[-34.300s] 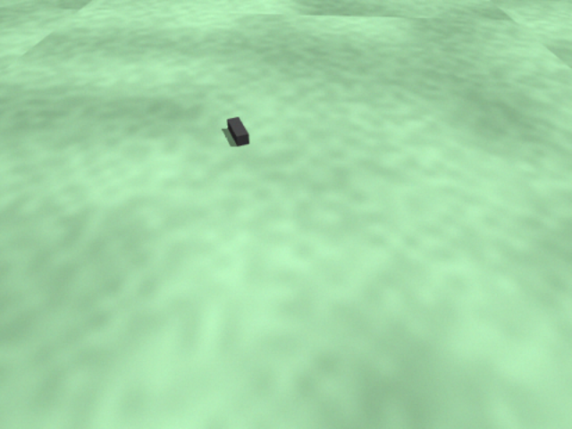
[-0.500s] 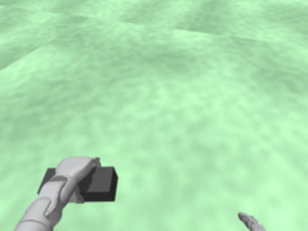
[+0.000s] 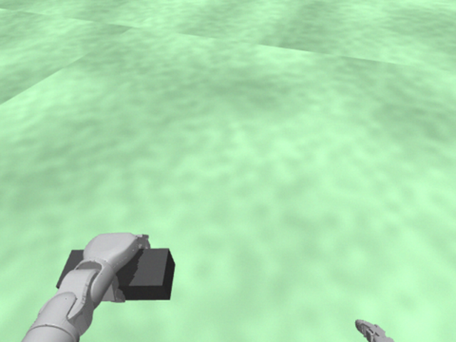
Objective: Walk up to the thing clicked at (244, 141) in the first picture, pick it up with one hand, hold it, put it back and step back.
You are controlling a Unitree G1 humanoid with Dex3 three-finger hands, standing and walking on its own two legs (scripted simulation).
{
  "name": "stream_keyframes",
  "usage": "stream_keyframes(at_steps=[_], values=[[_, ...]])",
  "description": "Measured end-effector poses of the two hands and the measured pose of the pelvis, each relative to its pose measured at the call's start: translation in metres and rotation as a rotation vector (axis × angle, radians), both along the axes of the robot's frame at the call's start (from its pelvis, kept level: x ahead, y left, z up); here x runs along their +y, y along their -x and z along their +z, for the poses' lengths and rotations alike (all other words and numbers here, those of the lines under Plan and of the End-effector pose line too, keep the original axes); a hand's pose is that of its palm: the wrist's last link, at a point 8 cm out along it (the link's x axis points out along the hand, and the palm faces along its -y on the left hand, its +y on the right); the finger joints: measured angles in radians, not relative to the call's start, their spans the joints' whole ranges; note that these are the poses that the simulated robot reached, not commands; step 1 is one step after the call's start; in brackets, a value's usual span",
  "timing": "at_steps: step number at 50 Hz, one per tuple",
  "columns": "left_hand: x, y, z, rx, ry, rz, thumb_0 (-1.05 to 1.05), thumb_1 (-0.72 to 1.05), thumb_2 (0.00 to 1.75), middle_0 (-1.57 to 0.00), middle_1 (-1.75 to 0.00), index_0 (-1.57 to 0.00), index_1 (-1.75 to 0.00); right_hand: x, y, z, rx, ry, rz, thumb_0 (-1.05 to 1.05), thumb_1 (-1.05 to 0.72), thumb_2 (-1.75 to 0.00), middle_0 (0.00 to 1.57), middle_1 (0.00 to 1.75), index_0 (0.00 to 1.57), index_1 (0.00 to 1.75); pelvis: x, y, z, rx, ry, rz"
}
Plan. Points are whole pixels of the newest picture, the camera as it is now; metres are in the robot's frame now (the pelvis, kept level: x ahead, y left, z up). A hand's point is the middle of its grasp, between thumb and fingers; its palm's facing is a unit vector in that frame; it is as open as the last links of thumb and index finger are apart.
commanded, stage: crouch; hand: left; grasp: from above
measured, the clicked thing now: (120, 274) +0.30 +0.22 -0.07
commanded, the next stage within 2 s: lower in 1.98 s
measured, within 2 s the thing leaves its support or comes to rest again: neither
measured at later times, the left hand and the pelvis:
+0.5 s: hand (140, 288) +0.33 +0.23 -0.23, palm faces -0.40 +0.08 -0.91, open 10.5 cm; pelvis -0.05 +0.00 -0.13, yaw +1 degrees
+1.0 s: hand (162, 301) +0.38 +0.23 -0.46, palm faces -0.46 +0.01 -0.89, open 10.5 cm; pelvis -0.08 +0.00 -0.30, yaw +0 degrees
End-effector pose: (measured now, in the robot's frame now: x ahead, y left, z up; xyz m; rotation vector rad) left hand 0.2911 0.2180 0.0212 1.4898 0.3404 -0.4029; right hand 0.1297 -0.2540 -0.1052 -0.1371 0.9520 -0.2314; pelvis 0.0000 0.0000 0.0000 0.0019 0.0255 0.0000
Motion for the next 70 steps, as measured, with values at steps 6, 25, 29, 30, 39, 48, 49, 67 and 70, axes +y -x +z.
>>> stream_keyframes(at_steps=[6, 25, 29, 30, 39, 48, 49, 67, 70], values=[[0.000, 0.000, -0.016, 0.000, -0.002, -0.002, -0.01, -0.10, 0.68, -0.57, -0.77, -0.60, -0.71, 0.000, 0.002, -0.001, 0.013, 0.008, 0.011, 0.01, -0.91, -0.90, 0.20, 0.30, 0.20, 0.30, -0.001, 0.004, -0.003, 0.022, -0.001, 0.006], [0.012, -0.041, -0.190, -0.063, -0.110, -0.036, -0.01, -0.09, 0.67, -0.57, -0.77, -0.60, -0.71, -0.030, 0.104, -0.127, 0.281, 0.133, -0.006, 0.00, -0.91, -0.90, 0.20, 0.30, 0.21, 0.30, 0.003, 0.055, -0.129, 0.386, 0.037, 0.028], [0.009, -0.055, -0.228, -0.074, -0.104, -0.036, -0.01, -0.09, 0.68, -0.57, -0.77, -0.60, -0.71, -0.027, 0.140, -0.164, 0.358, 0.137, -0.039, 0.01, -0.91, -0.90, 0.20, 0.30, 0.20, 0.30, 0.007, 0.064, -0.163, 0.449, 0.045, 0.026], [0.008, -0.058, -0.238, -0.074, -0.105, -0.034, -0.01, -0.09, 0.68, -0.57, -0.77, -0.60, -0.71, -0.025, 0.147, -0.173, 0.376, 0.135, -0.046, 0.01, -0.91, -0.90, 0.20, 0.30, 0.20, 0.30, 0.007, 0.065, -0.171, 0.462, 0.046, 0.025], [0.010, -0.077, -0.321, -0.008, -0.098, -0.001, -0.01, -0.09, 0.68, -0.57, -0.77, -0.60, -0.71, -0.008, 0.186, -0.241, 0.457, 0.094, -0.061, 0.01, -0.91, -0.90, 0.20, 0.30, 0.21, 0.30, 0.010, 0.077, -0.235, 0.557, 0.056, 0.021], [0.013, -0.089, -0.405, 0.009, -0.046, -0.023, -0.01, -0.10, 0.68, -0.58, -0.77, -0.61, -0.70, -0.010, 0.174, -0.294, 0.479, 0.099, 0.029, 0.00, -0.90, -0.90, 0.20, 0.30, 0.21, 0.30, 0.004, 0.076, -0.294, 0.632, 0.075, 0.023], [0.014, -0.091, -0.413, 0.003, -0.044, -0.024, -0.01, -0.10, 0.68, -0.58, -0.77, -0.61, -0.70, -0.012, 0.171, -0.299, 0.478, 0.103, 0.039, 0.00, -0.90, -0.90, 0.20, 0.30, 0.21, 0.30, 0.004, 0.076, -0.300, 0.638, 0.077, 0.023], [0.023, -0.118, -0.488, -0.002, -0.056, 0.018, -0.01, -0.10, 0.69, -0.58, -0.76, -0.61, -0.70, -0.020, 0.162, -0.349, 0.508, 0.113, 0.097, 0.00, -0.92, -0.90, 0.20, 0.30, 0.21, 0.30, 0.003, 0.075, -0.358, 0.659, 0.097, 0.006], [0.023, -0.121, -0.498, 0.006, -0.052, 0.017, -0.01, -0.10, 0.69, -0.58, -0.76, -0.61, -0.70, -0.020, 0.171, -0.354, 0.531, 0.106, 0.091, 0.00, -0.92, -0.90, 0.20, 0.30, 0.21, 0.30, 0.003, 0.076, -0.365, 0.655, 0.098, 0.003]])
